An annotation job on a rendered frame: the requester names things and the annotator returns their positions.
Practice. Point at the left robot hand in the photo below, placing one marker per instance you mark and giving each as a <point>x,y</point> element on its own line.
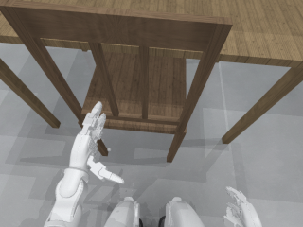
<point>86,143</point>

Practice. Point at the left robot thigh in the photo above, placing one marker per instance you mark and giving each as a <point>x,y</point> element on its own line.
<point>125,214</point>

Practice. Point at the table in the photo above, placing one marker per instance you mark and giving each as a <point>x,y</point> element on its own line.
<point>264,32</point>

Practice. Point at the right robot thigh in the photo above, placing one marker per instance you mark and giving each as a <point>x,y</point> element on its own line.
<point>181,214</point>

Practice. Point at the robot left forearm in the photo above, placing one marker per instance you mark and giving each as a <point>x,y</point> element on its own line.
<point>70,192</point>

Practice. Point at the chair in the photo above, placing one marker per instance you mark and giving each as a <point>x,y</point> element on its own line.
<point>138,92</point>

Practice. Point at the right robot hand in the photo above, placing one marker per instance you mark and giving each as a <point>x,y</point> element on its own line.
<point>245,215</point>

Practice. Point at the robot thigh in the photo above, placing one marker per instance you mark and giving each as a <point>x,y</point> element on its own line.
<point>125,214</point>
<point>181,214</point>

